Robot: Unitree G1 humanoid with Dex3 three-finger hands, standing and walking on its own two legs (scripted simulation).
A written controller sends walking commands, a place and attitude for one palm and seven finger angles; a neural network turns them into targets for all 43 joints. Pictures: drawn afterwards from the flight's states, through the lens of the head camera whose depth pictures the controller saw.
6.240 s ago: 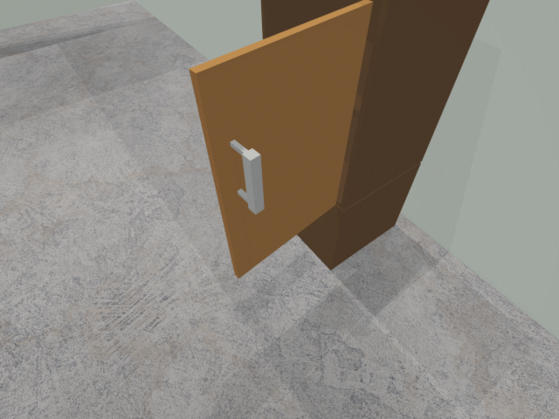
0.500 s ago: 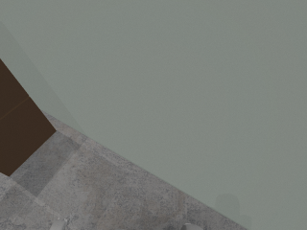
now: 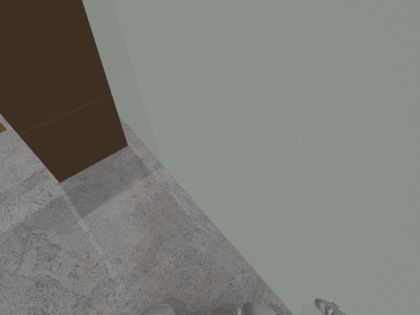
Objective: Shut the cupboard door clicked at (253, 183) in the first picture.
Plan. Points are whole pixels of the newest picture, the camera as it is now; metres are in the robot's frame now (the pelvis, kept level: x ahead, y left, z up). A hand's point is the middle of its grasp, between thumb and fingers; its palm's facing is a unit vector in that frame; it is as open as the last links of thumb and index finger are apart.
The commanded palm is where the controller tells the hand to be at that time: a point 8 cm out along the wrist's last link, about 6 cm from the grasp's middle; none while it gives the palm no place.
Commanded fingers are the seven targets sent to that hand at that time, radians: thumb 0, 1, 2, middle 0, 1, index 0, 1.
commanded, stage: turn to face it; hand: left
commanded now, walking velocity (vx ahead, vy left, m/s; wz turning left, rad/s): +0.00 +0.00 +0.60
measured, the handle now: out of the picture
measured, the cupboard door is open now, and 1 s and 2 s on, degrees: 96 96 96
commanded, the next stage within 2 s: take the last steps up to it in 1.32 s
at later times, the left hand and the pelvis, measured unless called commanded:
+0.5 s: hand out of the picture +0.03 +0.16 -0.15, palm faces +0.30 -0.93 -0.22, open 7.4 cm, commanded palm none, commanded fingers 0.00 0.90 0.90 -0.20 -0.30 -0.20 -0.30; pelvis +0.02 -0.04 +0.01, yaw +19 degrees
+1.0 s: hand out of the picture +0.02 +0.19 -0.14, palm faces +0.55 -0.78 -0.29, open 7.4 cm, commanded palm none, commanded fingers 0.00 0.90 0.90 -0.20 -0.30 -0.20 -0.30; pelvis +0.03 -0.06 +0.00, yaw +35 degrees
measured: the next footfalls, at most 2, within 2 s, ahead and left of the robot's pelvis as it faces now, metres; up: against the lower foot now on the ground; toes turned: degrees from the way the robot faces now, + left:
right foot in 0.24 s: +0.07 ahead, -0.17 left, +0.00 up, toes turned +6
left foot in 0.58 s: +0.02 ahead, +0.09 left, +0.00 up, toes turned +26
